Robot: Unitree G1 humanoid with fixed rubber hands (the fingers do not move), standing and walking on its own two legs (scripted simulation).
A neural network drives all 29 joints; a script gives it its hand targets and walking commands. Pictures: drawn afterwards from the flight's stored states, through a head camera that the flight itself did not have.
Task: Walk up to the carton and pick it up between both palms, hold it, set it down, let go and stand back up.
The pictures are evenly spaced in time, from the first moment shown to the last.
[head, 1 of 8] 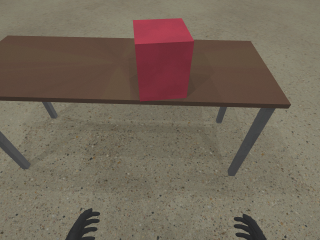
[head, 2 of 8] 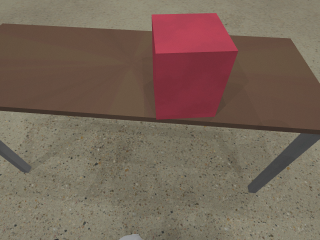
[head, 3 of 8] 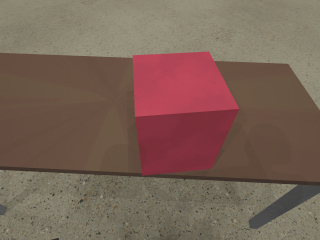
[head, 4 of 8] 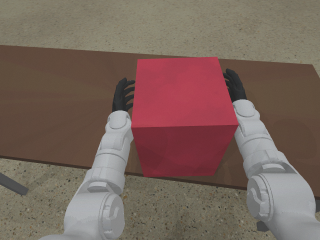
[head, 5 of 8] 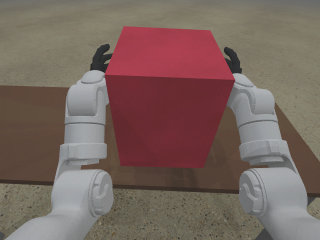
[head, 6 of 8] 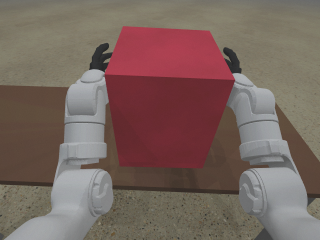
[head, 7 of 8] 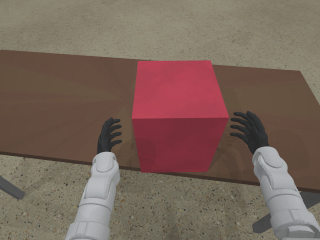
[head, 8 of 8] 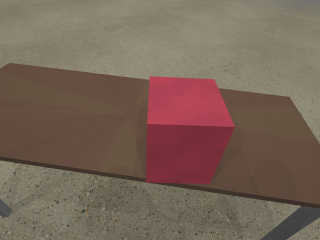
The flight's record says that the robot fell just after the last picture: no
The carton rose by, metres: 0.18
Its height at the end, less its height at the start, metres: +0.00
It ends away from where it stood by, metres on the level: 0.02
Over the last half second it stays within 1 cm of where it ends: yes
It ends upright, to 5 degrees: yes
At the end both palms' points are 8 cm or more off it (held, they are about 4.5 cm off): yes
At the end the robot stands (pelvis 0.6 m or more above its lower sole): yes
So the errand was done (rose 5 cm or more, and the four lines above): yes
